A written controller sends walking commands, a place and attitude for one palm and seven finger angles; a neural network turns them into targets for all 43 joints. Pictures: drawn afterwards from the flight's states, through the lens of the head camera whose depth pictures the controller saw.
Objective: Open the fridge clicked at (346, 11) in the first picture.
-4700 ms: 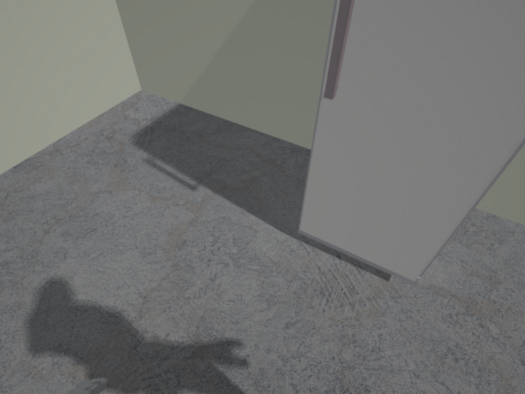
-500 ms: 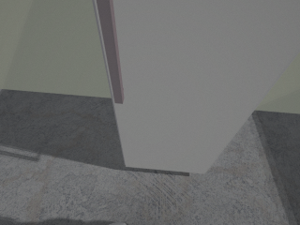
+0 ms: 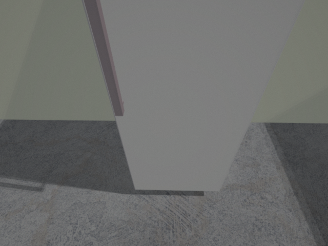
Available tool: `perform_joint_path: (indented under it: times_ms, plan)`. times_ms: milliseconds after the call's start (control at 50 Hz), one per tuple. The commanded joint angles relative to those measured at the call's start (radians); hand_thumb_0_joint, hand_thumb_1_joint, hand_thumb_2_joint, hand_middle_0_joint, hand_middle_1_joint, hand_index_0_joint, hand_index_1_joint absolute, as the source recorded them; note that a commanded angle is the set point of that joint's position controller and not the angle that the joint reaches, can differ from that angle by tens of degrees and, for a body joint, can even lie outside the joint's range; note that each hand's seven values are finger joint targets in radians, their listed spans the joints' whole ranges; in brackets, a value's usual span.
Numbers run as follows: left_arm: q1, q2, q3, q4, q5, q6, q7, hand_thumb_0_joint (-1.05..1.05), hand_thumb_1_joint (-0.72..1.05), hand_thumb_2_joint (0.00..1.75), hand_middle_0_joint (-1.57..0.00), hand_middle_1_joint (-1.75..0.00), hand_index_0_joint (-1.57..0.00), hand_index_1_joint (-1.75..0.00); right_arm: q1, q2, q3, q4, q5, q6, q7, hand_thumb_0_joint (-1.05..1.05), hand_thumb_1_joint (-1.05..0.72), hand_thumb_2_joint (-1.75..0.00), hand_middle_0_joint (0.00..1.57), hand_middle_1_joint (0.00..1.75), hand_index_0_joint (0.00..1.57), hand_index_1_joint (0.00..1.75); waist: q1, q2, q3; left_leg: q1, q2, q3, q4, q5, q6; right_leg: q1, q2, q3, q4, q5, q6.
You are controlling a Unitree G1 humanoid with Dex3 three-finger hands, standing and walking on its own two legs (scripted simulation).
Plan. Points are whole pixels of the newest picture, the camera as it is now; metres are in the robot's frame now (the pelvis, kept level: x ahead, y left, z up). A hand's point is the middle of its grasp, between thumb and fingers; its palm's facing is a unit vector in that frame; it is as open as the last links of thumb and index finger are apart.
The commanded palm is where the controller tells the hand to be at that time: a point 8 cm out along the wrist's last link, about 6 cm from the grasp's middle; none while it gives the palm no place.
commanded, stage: come to a stop and stand still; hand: left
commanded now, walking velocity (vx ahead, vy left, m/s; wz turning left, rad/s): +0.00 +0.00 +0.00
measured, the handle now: (105, 42) +0.53 +0.17 +0.25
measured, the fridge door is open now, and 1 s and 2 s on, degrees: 0 0 0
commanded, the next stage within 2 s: look again from close up in 0.66 s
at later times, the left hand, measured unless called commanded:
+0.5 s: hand out of the picture -0.04 +0.14 -0.17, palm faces +0.05 -0.99 -0.15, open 7.3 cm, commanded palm none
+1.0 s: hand out of the picture +0.02 +0.20 -0.17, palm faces +0.02 -0.97 -0.23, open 7.3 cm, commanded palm none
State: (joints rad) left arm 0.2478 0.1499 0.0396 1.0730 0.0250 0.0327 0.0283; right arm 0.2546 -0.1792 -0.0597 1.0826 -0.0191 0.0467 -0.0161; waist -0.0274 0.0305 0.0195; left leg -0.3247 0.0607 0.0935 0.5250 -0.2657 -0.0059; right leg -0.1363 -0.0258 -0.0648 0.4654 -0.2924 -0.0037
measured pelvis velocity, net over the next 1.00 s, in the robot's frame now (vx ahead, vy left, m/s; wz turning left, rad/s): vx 0.00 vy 0.03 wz -0.01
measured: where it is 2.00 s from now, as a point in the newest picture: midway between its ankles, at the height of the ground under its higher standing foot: outside the picture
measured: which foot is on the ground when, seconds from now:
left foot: down 0.00-1.00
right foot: down 0.00-1.00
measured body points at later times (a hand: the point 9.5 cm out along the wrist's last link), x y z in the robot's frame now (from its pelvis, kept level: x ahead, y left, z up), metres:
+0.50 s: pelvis -0.02 -0.01 +0.00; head -0.01 -0.01 +0.45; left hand -0.04 +0.19 -0.16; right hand -0.04 -0.21 -0.16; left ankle +0.02 +0.12 -0.74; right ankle -0.03 -0.12 -0.74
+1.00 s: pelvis +0.00 +0.03 -0.01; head -0.01 +0.01 +0.44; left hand +0.02 +0.25 -0.16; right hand +0.00 -0.19 -0.17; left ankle +0.02 +0.12 -0.74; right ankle -0.03 -0.12 -0.74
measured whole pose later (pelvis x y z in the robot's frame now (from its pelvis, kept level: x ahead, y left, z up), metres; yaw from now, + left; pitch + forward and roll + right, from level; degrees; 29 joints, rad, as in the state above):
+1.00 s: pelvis +0.00 +0.03 -0.01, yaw +0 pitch -1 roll +0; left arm 0.29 0.14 0.00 1.08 0.02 -0.02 0.05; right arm 0.32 -0.16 0.00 1.07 -0.02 -0.02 -0.02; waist -0.01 0.04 0.00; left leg -0.26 0.01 0.07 0.56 -0.28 0.03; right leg -0.18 -0.06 -0.04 0.54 -0.33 0.03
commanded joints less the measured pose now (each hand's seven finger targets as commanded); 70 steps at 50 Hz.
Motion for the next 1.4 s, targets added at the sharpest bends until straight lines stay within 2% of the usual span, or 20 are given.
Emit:
perform_joint_path:
  times_ms: [0, 80, 120, 160, 200, 240, 360, 640, 680, 700, 720, 740, 760, 780, 820, 860, 960, 1060, 1220, 1380]
  plan:
    - [-0.032, 0.122, 0.013, -0.051, -0.003, -0.026, 0.013, 0.00, 0.90, 0.90, -0.20, -0.30, -0.20, -0.30, -0.005, -0.021, 0.002, -0.044, -0.004, -0.010, 0.003, 0.00, -0.90, -0.90, 0.20, 0.30, 0.20, 0.30, 0.006, -0.236, 0.148, 0.011, 0.018, -0.065, 0.152, -0.069, 0.000, -0.275, -0.208, 0.215, -0.331, -0.220, -0.113]
    - [0.027, 0.087, -0.004, -0.009, -0.016, -0.045, 0.008, 0.00, 0.90, 0.90, -0.20, -0.30, -0.20, -0.30, 0.086, 0.000, 0.021, 0.017, 0.002, -0.034, -0.006, 0.00, -0.90, -0.90, 0.20, 0.30, 0.20, 0.30, -0.004, -0.107, 0.088, 0.094, 0.022, -0.064, -0.013, 0.095, -0.009, -0.162, -0.141, 0.114, -0.180, 0.068, -0.079]
    - [0.059, 0.068, -0.009, 0.009, -0.024, -0.045, 0.007, 0.00, 0.90, 0.90, -0.20, -0.30, -0.20, -0.30, 0.096, -0.018, 0.027, 0.036, 0.002, -0.048, -0.016, 0.00, -0.90, -0.90, 0.20, 0.30, 0.20, 0.30, 0.012, -0.017, 0.083, 0.135, 0.058, -0.111, -0.111, 0.205, -0.001, -0.147, -0.095, 0.101, -0.139, 0.086, -0.040]
    - [0.081, 0.056, -0.009, 0.020, -0.023, -0.043, 0.008, 0.00, 0.90, 0.90, -0.20, -0.30, -0.20, -0.30, 0.091, -0.030, 0.029, 0.043, 0.002, -0.050, -0.024, 0.00, -0.90, -0.90, 0.20, 0.30, 0.20, 0.30, 0.027, -0.027, 0.101, 0.121, 0.076, -0.109, -0.136, 0.167, 0.001, -0.126, -0.077, 0.105, -0.163, 0.066, -0.027]
    - [0.085, 0.071, -0.007, 0.039, -0.024, -0.040, 0.008, 0.00, 0.90, 0.90, -0.20, -0.30, -0.20, -0.30, 0.088, -0.025, 0.032, 0.054, 0.005, -0.055, -0.026, 0.00, -0.90, -0.90, 0.20, 0.30, 0.20, 0.30, 0.031, 0.062, 0.043, 0.138, 0.073, -0.113, -0.137, 0.239, 0.005, -0.058, -0.082, 0.086, -0.126, 0.165, -0.019]
    - [0.086, 0.077, -0.006, 0.044, -0.024, -0.041, 0.007, 0.00, 0.90, 0.90, -0.20, -0.30, -0.20, -0.30, 0.086, -0.023, 0.030, 0.056, 0.008, -0.054, -0.025, 0.00, -0.90, -0.90, 0.20, 0.30, 0.20, 0.30, 0.031, 0.024, 0.026, 0.128, 0.066, -0.101, -0.149, 0.180, -0.002, -0.032, -0.080, 0.090, -0.139, 0.138, -0.019]
    - [0.090, 0.057, -0.010, 0.055, -0.020, -0.040, 0.008, 0.00, 0.90, 0.90, -0.20, -0.30, -0.20, -0.30, 0.096, -0.006, 0.030, 0.062, 0.006, -0.048, -0.024, 0.00, -0.90, -0.90, 0.20, 0.30, 0.20, 0.30, 0.023, -0.049, 0.082, 0.122, 0.047, -0.092, -0.166, 0.086, -0.002, -0.097, -0.082, 0.104, -0.184, 0.003, -0.021]
    - [0.120, 0.048, -0.012, 0.052, -0.014, -0.043, 0.010, 0.00, 0.90, 0.90, -0.20, -0.30, -0.20, -0.30, 0.096, -0.007, 0.032, 0.055, 0.006, -0.053, -0.020, 0.00, -0.90, -0.90, 0.20, 0.30, 0.20, 0.30, 0.024, -0.038, 0.100, 0.121, 0.043, -0.099, -0.187, 0.061, 0.006, -0.130, -0.078, 0.104, -0.174, -0.010, -0.015]
    - [0.125, 0.048, -0.011, 0.052, -0.013, -0.044, 0.010, 0.00, 0.90, 0.90, -0.20, -0.30, -0.20, -0.30, 0.094, -0.010, 0.031, 0.053, 0.006, -0.056, -0.021, 0.00, -0.90, -0.90, 0.20, 0.30, 0.20, 0.30, 0.029, -0.025, 0.087, 0.128, 0.048, -0.102, -0.188, 0.080, 0.009, -0.114, -0.077, 0.096, -0.167, 0.021, -0.014]
    - [0.204, 0.086, -0.026, 0.069, 0.004, -0.072, 0.045, 0.00, 0.90, 0.90, -0.20, -0.30, -0.20, -0.30, -0.028, -0.058, 0.035, -0.024, 0.013, -0.073, -0.006, 0.00, -0.90, -0.90, 0.20, 0.30, 0.20, 0.30, 0.076, -0.047, 0.096, 0.050, 0.043, -0.074, 0.044, 0.103, -0.017, -0.122, -0.135, 0.172, -0.160, 0.359, -0.010]
    - [0.127, 0.128, -0.021, 0.011, -0.003, -0.082, 0.036, 0.00, 0.90, 0.90, -0.20, -0.30, -0.20, -0.30, 0.048, -0.004, 0.035, -0.052, 0.009, -0.059, 0.002, 0.00, -0.90, -0.90, 0.20, 0.30, 0.20, 0.30, -0.006, -0.053, 0.012, 0.076, 0.007, -0.074, 0.037, -0.049, -0.009, -0.136, -0.179, 0.193, -0.183, 0.085, -0.048]
    - [0.086, 0.122, -0.017, -0.013, -0.003, -0.081, 0.028, 0.00, 0.90, 0.90, -0.20, -0.30, -0.20, -0.30, 0.073, -0.007, 0.032, -0.036, 0.002, -0.058, 0.005, 0.00, -0.90, -0.90, 0.20, 0.30, 0.20, 0.30, -0.011, -0.008, 0.022, 0.103, 0.003, -0.073, 0.012, -0.023, -0.002, -0.182, -0.151, 0.173, -0.171, -0.087, -0.065]
    - [0.081, 0.114, -0.019, -0.019, -0.004, -0.085, 0.027, 0.00, 0.90, 0.90, -0.20, -0.30, -0.20, -0.30, 0.106, -0.020, 0.034, -0.035, 0.001, -0.065, 0.009, 0.00, -0.90, -0.90, 0.20, 0.30, 0.20, 0.30, -0.024, 0.004, -0.002, 0.101, 0.014, -0.083, -0.008, 0.041, 0.003, -0.180, -0.113, 0.139, -0.126, -0.074, -0.065]
    - [0.081, 0.101, -0.019, -0.024, -0.005, -0.087, 0.025, 0.00, 0.90, 0.90, -0.20, -0.30, -0.20, -0.30, 0.122, -0.021, 0.038, -0.036, -0.004, -0.074, 0.009, 0.00, -0.90, -0.90, 0.20, 0.30, 0.20, 0.30, -0.013, 0.073, -0.020, 0.103, 0.023, -0.101, -0.034, 0.109, 0.012, -0.149, -0.091, 0.099, -0.071, -0.002, -0.058]
    - [0.108, 0.081, -0.022, -0.019, -0.008, -0.076, 0.022, 0.00, 0.90, 0.90, -0.20, -0.30, -0.20, -0.30, 0.115, -0.047, 0.040, -0.048, 0.000, -0.083, 0.002, 0.00, -0.90, -0.90, 0.20, 0.30, 0.20, 0.30, 0.008, 0.091, -0.018, 0.060, 0.057, -0.144, -0.078, 0.138, 0.037, -0.103, -0.052, 0.068, -0.014, 0.018, -0.043]
    - [0.125, 0.066, -0.027, -0.015, -0.008, -0.070, 0.019, 0.00, 0.90, 0.90, -0.20, -0.30, -0.20, -0.30, 0.095, -0.058, 0.040, -0.064, 0.004, -0.084, -0.004, 0.00, -0.90, -0.90, 0.20, 0.30, 0.20, 0.30, 0.024, 0.024, 0.013, 0.038, 0.061, -0.151, -0.098, 0.137, 0.048, -0.094, -0.046, 0.063, -0.010, 0.037, -0.036]
    - [0.104, 0.085, -0.025, -0.025, -0.008, -0.060, 0.016, 0.00, 0.90, 0.90, -0.20, -0.30, -0.20, -0.30, 0.092, -0.078, 0.042, -0.065, 0.004, -0.084, -0.007, 0.00, -0.90, -0.90, 0.20, 0.30, 0.20, 0.30, 0.026, -0.039, 0.071, 0.032, 0.050, -0.150, -0.130, 0.121, 0.051, -0.107, -0.054, 0.062, -0.013, 0.044, -0.023]
    - [0.093, 0.106, -0.022, -0.035, -0.008, -0.053, 0.014, 0.00, 0.90, 0.90, -0.20, -0.30, -0.20, -0.30, 0.079, -0.094, 0.043, -0.060, 0.003, -0.083, -0.006, 0.00, -0.90, -0.90, 0.20, 0.30, 0.20, 0.30, 0.029, -0.032, 0.080, 0.040, 0.047, -0.148, -0.160, 0.092, 0.052, -0.101, -0.059, 0.062, -0.019, 0.045, -0.017]
    - [0.084, 0.136, -0.017, -0.041, -0.008, -0.054, 0.012, 0.00, 0.90, 0.90, -0.20, -0.30, -0.20, -0.30, 0.057, -0.106, 0.043, -0.051, 0.004, -0.088, -0.007, 0.00, -0.90, -0.90, 0.20, 0.30, 0.20, 0.30, 0.033, -0.028, 0.004, 0.110, 0.045, -0.123, -0.133, 0.212, 0.051, -0.061, -0.076, 0.067, -0.022, 0.131, -0.013]
    - [0.083, 0.138, -0.021, -0.028, -0.006, -0.052, 0.010, 0.00, 0.90, 0.90, -0.20, -0.30, -0.20, -0.30, 0.031, -0.105, 0.042, -0.038, 0.007, -0.081, -0.007, 0.00, -0.90, -0.90, 0.20, 0.30, 0.20, 0.30, 0.031, -0.022, 0.041, 0.113, 0.045, -0.116, -0.144, 0.160, 0.047, -0.082, -0.078, 0.078, -0.054, 0.119, -0.012]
